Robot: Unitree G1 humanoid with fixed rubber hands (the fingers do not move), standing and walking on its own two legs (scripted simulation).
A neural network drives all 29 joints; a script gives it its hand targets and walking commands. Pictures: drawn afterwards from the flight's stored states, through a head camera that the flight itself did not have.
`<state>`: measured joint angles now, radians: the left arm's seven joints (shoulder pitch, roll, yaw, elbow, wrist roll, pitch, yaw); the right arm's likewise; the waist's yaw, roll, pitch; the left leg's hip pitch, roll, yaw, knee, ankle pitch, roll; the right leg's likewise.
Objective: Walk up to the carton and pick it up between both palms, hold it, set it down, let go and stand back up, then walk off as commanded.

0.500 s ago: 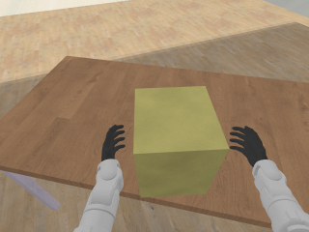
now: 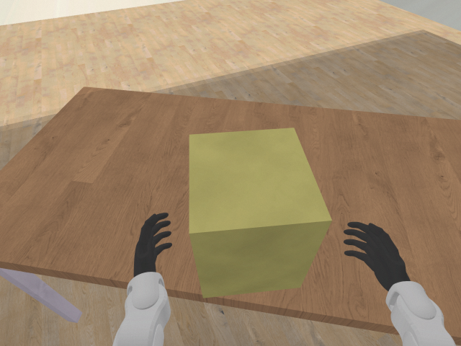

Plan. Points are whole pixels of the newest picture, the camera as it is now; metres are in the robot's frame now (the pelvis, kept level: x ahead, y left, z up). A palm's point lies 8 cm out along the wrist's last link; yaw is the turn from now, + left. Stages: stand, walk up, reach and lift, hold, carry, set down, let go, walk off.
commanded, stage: set down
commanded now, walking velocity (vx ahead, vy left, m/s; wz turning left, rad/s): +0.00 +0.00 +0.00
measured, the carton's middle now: (247, 214) +0.38 +0.03 +0.01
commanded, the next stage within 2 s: none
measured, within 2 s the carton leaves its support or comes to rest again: neither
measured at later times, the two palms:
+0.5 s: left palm (147, 286) +0.21 +0.18 +0.03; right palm (402, 307) +0.24 -0.22 +0.01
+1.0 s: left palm (141, 300) +0.20 +0.19 -0.01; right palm (404, 325) +0.21 -0.23 -0.01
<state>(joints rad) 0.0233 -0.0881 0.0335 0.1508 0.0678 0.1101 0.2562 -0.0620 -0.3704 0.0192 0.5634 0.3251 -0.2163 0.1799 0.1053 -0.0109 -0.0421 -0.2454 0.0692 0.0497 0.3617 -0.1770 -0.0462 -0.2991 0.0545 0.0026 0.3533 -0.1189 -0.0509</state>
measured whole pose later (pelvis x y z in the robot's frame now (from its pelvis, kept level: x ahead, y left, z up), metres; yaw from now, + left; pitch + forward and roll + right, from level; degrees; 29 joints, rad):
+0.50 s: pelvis +0.00 +0.00 +0.00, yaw +0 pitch +2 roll +0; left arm 0.22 -0.09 -0.03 0.01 0.06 0.11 0.26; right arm 0.18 -0.37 0.02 0.35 0.33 -0.20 0.20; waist 0.08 -0.01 -0.04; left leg -0.21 0.07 0.05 0.36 -0.18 -0.05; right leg -0.27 0.05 0.00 0.36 -0.13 -0.05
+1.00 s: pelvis +0.02 +0.00 +0.00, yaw +0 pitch +2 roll +0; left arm 0.29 -0.04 -0.01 0.08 0.06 0.07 0.22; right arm 0.29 -0.37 0.02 0.34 0.33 -0.19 0.20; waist 0.07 -0.02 -0.02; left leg -0.19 0.07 0.05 0.36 -0.21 -0.04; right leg -0.24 0.05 0.00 0.35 -0.15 -0.05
